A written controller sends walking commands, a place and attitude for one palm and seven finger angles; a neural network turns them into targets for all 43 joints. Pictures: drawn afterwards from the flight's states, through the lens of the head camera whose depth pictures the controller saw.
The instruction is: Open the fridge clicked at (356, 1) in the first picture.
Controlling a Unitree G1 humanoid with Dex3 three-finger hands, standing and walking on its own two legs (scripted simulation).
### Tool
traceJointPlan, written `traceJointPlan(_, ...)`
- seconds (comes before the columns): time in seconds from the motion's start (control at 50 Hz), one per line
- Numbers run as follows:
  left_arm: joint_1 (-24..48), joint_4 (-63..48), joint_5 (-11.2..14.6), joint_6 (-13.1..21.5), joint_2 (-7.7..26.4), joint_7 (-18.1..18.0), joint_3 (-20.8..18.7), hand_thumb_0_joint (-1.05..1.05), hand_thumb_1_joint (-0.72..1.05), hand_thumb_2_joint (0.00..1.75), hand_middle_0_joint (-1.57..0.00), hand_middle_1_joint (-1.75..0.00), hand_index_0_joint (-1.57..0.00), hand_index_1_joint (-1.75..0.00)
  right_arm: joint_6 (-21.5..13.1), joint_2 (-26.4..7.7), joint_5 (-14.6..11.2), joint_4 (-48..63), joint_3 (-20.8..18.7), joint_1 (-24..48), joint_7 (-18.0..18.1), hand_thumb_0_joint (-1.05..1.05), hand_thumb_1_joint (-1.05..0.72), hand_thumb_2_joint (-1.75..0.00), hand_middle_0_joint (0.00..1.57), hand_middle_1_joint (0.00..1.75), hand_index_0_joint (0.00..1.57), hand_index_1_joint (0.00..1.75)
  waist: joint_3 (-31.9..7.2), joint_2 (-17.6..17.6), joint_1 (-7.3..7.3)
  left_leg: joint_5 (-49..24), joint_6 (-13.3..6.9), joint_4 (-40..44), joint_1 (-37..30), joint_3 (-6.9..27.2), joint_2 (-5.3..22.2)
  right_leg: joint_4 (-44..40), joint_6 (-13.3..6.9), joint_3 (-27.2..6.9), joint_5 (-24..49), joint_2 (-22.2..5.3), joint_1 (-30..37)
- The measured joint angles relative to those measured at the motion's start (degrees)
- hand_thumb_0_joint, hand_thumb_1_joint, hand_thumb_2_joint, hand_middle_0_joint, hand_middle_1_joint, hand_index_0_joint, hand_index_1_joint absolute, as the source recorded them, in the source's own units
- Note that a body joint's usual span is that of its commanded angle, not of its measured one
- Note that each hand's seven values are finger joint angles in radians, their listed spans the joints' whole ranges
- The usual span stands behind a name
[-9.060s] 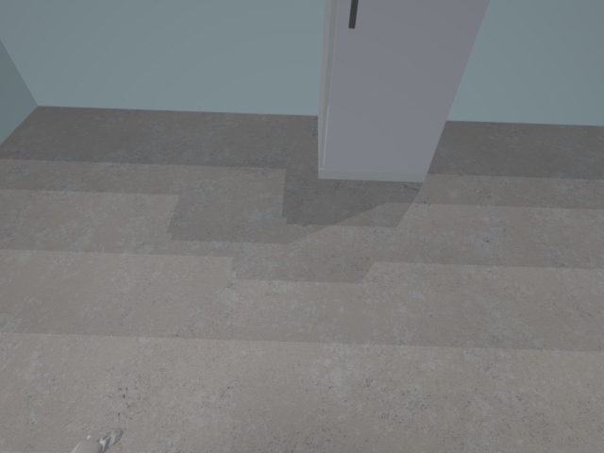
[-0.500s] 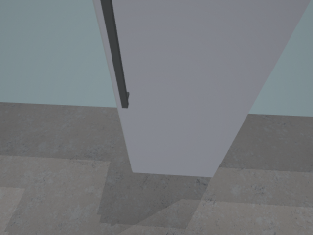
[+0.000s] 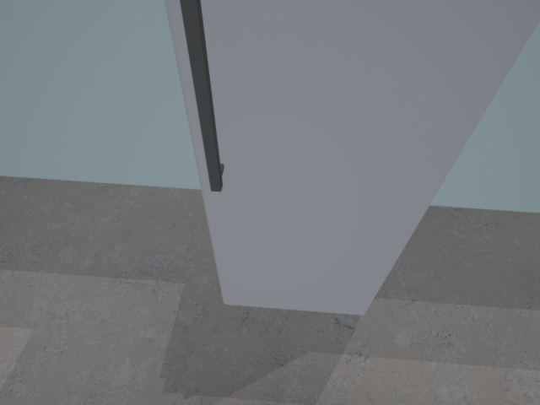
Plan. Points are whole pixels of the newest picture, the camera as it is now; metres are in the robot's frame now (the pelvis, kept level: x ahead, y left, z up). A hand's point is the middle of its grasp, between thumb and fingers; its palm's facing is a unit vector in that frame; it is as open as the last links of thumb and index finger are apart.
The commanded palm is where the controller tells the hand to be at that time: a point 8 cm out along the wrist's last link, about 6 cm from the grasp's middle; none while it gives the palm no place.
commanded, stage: come to a stop and stand still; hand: left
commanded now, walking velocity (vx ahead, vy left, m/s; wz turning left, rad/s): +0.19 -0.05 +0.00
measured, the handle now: (204, 68) +0.52 +0.15 +0.24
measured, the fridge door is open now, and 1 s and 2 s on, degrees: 0 0 0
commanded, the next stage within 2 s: look again from close up in 1.94 s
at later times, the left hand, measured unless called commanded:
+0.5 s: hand out of the picture +0.08 +0.16 -0.17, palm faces +0.09 -0.97 -0.24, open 7.2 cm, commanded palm none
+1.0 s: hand out of the picture +0.00 +0.24 -0.17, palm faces +0.08 -0.97 -0.23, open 7.4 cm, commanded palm none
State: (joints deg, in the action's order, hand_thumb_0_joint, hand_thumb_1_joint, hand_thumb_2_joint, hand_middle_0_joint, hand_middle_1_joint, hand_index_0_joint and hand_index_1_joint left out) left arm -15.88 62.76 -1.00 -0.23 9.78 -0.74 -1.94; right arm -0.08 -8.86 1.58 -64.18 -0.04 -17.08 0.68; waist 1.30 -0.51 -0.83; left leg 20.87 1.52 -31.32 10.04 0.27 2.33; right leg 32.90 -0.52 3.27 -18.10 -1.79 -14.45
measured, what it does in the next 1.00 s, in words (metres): steps on the spot: left foot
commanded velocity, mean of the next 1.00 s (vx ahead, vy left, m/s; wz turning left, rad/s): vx -0.04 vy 0.01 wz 0.00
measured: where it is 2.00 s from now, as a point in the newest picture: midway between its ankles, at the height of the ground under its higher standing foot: outside the picture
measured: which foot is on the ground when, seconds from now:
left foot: down 0.00-0.26, up 0.28-0.54, down 0.56-1.00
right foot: down 0.00-1.00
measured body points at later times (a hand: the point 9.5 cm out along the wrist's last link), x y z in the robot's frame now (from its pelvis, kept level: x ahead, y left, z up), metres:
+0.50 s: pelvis +0.05 -0.02 +0.00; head +0.08 -0.03 +0.45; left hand +0.08 +0.21 -0.15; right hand +0.07 -0.24 -0.16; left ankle +0.04 +0.10 -0.71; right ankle +0.06 -0.09 -0.73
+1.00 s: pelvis -0.01 +0.05 +0.00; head -0.03 +0.04 +0.45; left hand +0.00 +0.29 -0.15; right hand +0.06 -0.18 -0.15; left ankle +0.06 +0.11 -0.73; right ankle +0.06 -0.09 -0.73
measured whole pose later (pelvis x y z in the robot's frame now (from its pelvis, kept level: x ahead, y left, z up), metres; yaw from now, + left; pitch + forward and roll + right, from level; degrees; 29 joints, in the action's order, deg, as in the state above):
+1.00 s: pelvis -0.01 +0.05 +0.00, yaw +1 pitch -3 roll -1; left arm -18.7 57.4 -1.8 -1.3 9.7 -2.1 -1.4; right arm 1.1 -10.5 1.1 -54.0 -1.6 -15.2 0.7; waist -0.1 1.3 -0.8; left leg 9.9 -5.6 -29.1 16.6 -5.5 -2.9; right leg 33.0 -1.1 2.6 -16.9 -2.6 -17.6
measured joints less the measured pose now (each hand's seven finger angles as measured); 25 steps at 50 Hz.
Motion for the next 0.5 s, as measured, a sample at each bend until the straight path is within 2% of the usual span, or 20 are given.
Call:
traceJointPlan(0.06,-2.0,0.4,0.0,-0.2,-0.2,0.3,-0.3,0.00,0.91,0.90,-0.20,-0.30,-0.20,-0.30,-0.6,1.0,0.0,-0.1,0.0,-1.9,-0.1,0.01,-0.91,-0.90,0.20,0.30,0.20,0.30,-0.4,-1.2,0.09,1.6,0.3,-1.1,-0.4,-0.6,-0.3,2.4,-0.1,-0.6,-2.2,-0.4,-0.4)
traceJointPlan(0.1,-3.0,0.8,-0.1,-0.3,-0.3,0.5,-0.5,0.00,0.91,0.90,-0.20,-0.30,-0.20,-0.30,-1.4,1.7,0.0,0.0,-0.1,-3.2,0.1,0.01,-0.91,-0.90,0.20,0.30,0.20,0.30,-0.5,-1.8,0.44,2.6,0.1,-1.2,-1.0,-1.1,-0.5,6.1,-1.0,-0.5,-5.1,-0.5,-1.6)
traceJointPlan(0.14,-3.1,1.1,-0.2,-0.4,-0.4,0.6,-0.6,0.00,0.91,0.90,-0.20,-0.30,-0.20,-0.30,-2.1,2.5,0.2,0.0,-0.2,-4.5,0.6,0.01,-0.91,-0.90,0.20,0.30,0.20,0.30,-0.1,-1.7,1.17,2.9,0.1,-0.3,-2.1,-1.4,-0.4,11.9,-1.5,0.3,-9.2,0.0,-3.9)
traceJointPlan(0.18,-1.9,0.9,0.0,-0.1,-0.5,0.6,-0.7,0.00,0.91,0.90,-0.20,-0.30,-0.20,-0.30,-2.5,3.1,0.3,-0.2,0.0,-5.7,1.0,0.01,-0.91,-0.90,0.20,0.30,0.20,0.30,1.1,-1.3,2.13,2.5,0.5,1.2,-3.3,-1.0,-0.3,13.1,-1.8,1.5,-10.9,0.3,-5.4)
traceJointPlan(0.2,-1.0,0.5,0.1,0.2,-0.7,0.6,-0.9,0.00,0.91,0.90,-0.20,-0.30,-0.20,-0.30,-2.4,3.3,0.2,-0.3,0.1,-6.1,1.2,0.01,-0.91,-0.90,0.20,0.30,0.20,0.30,1.8,-0.9,2.38,2.4,0.7,1.7,-3.7,-0.7,-0.2,10.4,-1.7,2.2,-9.2,0.5,-5.2)
traceJointPlan(0.22,-0.3,-0.1,0.3,0.7,-0.8,0.6,-0.9,0.01,0.91,0.90,-0.20,-0.30,-0.20,-0.30,-2.2,3.5,0.0,-0.6,0.2,-6.7,1.4,0.01,-0.91,-0.90,0.20,0.30,0.20,0.30,2.5,-0.6,2.39,2.5,0.9,1.2,-3.7,-0.4,-0.3,5.8,-1.5,2.7,-4.1,0.5,-4.4)
traceJointPlan(0.24,0.4,-0.6,0.3,1.4,-0.7,0.3,-1.0,0.01,0.91,0.90,-0.20,-0.30,-0.20,-0.30,-1.9,3.7,-0.5,-0.9,0.3,-7.1,1.4,0.01,-0.91,-0.90,0.20,0.30,0.20,0.30,3.1,-0.4,2.28,2.9,0.9,-0.7,-3.1,-0.4,-0.3,3.5,-2.4,3.0,1.9,0.3,-3.8)
traceJointPlan(0.26,1.1,-0.9,0.3,2.0,-0.8,-0.2,-1.1,0.01,0.92,0.90,-0.20,-0.30,-0.20,-0.30,-1.3,3.6,-0.9,-1.4,0.3,-7.1,1.5,0.01,-0.91,-0.90,0.20,0.30,0.20,0.30,3.6,0.3,2.33,3.2,0.7,-3.6,-2.0,-0.3,0.1,3.9,-3.1,3.8,2.3,0.5,-3.5)
traceJointPlan(0.3,2.2,-1.4,0.4,2.7,-0.9,-0.7,-0.7,0.01,0.92,0.90,-0.20,-0.30,-0.20,-0.30,-0.1,3.5,-1.6,-2.2,-0.2,-6.6,1.7,0.01,-0.91,-0.90,0.20,0.30,0.20,0.30,3.7,1.1,2.60,8.1,0.1,-9.8,1.0,0.0,0.0,3.7,-3.8,5.2,-0.5,0.2,-2.2)
traceJointPlan(0.38,4.0,-2.5,0.1,2.3,-0.7,-2.1,-0.5,0.01,0.93,0.90,-0.20,-0.30,-0.20,-0.30,1.1,2.9,-1.9,-1.8,-1.2,-2.8,2.0,0.01,-0.91,-0.90,0.20,0.30,0.20,0.30,4.0,0.2,1.51,10.4,-0.1,-16.6,6.5,-2.2,-0.7,0.6,-4.0,5.8,-0.4,-0.4,-0.4)
traceJointPlan(0.5,4.0,-3.1,-0.2,0.6,-0.6,-2.3,-0.5,0.00,0.93,0.90,-0.20,-0.30,-0.20,-0.30,1.3,1.2,-1.2,1.8,-2.1,4.2,1.8,0.01,-0.92,-0.90,0.20,0.30,0.20,0.30,3.9,-0.6,0.34,2.8,0.4,-9.7,8.3,-4.7,-1.0,-1.0,-3.9,5.1,1.4,0.2,-0.3)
